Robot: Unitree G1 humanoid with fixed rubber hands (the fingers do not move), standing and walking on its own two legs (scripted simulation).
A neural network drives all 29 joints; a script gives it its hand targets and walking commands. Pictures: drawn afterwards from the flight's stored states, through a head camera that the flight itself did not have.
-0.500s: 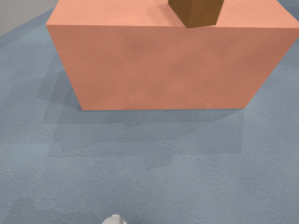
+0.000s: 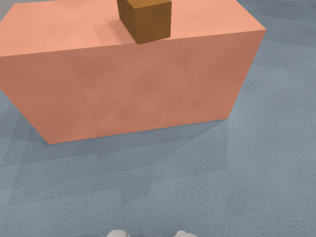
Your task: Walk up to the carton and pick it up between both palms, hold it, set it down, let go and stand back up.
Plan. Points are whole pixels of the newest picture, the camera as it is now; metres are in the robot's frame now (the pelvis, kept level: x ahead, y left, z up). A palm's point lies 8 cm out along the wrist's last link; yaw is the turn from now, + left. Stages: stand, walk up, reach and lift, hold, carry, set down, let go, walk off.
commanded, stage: walk up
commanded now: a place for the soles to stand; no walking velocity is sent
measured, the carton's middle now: (142, 11) +1.09 +0.10 +0.06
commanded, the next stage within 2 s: none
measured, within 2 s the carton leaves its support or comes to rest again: neither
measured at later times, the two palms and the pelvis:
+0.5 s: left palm (92, 192) +0.26 +0.19 -0.08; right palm out of the picture +0.11 -0.44 -0.09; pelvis +0.11 -0.10 +0.00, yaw -3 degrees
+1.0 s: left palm (130, 179) +0.30 +0.09 -0.07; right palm out of the picture +0.28 -0.54 -0.10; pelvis +0.25 -0.22 +0.02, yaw -4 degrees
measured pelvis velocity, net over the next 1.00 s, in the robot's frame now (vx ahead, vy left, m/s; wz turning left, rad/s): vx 0.25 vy -0.22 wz -0.07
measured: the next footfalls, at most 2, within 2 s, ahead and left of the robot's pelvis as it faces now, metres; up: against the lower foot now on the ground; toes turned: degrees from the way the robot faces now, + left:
left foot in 0.34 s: +0.17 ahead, +0.09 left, +0.00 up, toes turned -3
right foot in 0.60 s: +0.22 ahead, -0.25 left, +0.00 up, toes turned -5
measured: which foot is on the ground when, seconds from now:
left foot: up 0.00-0.32, down 0.34-0.60, up 0.62-1.00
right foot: down 0.00-0.34, up 0.36-0.58, down 0.60-1.00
